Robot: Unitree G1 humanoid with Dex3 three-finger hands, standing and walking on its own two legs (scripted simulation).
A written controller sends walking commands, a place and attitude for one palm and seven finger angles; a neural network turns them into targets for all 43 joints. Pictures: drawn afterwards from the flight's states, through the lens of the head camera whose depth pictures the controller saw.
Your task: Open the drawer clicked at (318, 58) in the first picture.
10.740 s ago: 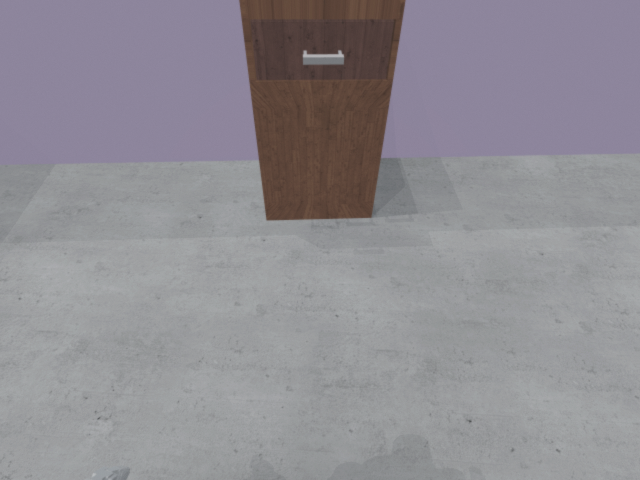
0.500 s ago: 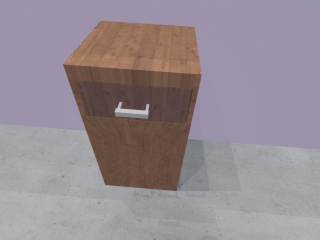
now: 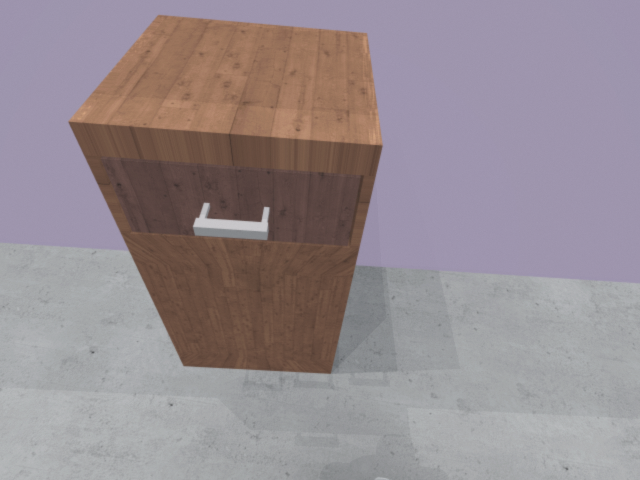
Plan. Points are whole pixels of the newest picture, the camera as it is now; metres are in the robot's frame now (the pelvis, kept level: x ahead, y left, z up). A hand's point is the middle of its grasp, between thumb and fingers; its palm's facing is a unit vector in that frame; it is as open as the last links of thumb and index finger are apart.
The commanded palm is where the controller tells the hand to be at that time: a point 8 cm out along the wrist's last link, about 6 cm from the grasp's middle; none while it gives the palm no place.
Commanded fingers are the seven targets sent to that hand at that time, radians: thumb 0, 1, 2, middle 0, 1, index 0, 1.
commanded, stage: come to a stop and stand still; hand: left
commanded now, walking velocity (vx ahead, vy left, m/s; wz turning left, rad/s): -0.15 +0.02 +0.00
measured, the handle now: (233, 219) +0.54 +0.17 -0.03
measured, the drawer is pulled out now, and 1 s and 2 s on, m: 0.00 0.00 0.00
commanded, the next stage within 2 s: look again from close up in 1.10 s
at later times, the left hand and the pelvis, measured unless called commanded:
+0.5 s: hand out of the picture +0.09 +0.17 -0.19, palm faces +0.08 -0.98 -0.15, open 7.3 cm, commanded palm none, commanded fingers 0.00 0.90 0.90 -0.20 -0.30 -0.20 -0.30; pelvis +0.01 -0.01 -0.01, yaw +2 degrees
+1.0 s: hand out of the picture -0.04 +0.13 -0.18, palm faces +0.06 -0.99 -0.13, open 7.4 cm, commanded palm none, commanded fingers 0.00 0.90 0.90 -0.20 -0.30 -0.20 -0.30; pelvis -0.01 -0.02 +0.00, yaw +2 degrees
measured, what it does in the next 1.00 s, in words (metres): steps on the spot: right foot, then right foot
